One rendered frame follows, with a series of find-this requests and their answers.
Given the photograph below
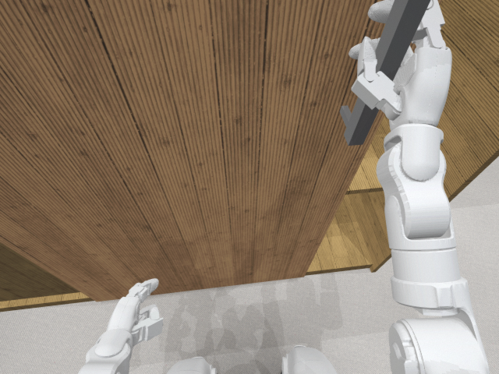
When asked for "wardrobe door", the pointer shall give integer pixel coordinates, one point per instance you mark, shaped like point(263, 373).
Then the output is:
point(21, 278)
point(198, 142)

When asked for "right robot forearm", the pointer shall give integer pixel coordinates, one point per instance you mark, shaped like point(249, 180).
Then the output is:
point(420, 229)

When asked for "left robot forearm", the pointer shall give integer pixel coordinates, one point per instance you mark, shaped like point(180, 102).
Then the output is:
point(110, 355)

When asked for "robot left hand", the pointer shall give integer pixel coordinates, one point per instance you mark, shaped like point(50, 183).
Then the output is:
point(143, 324)

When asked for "robot left thigh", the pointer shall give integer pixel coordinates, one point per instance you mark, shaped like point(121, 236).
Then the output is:
point(192, 366)

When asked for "right robot upper arm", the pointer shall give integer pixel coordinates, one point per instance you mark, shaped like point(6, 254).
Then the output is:
point(434, 346)

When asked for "robot right hand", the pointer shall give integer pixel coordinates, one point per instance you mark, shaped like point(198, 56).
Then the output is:
point(423, 78)

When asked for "robot right thigh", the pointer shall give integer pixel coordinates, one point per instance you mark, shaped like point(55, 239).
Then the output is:
point(303, 360)

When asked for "robot thigh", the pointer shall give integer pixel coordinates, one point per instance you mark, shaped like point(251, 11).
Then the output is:
point(303, 360)
point(192, 366)

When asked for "handle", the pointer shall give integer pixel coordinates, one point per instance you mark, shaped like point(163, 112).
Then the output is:
point(399, 30)

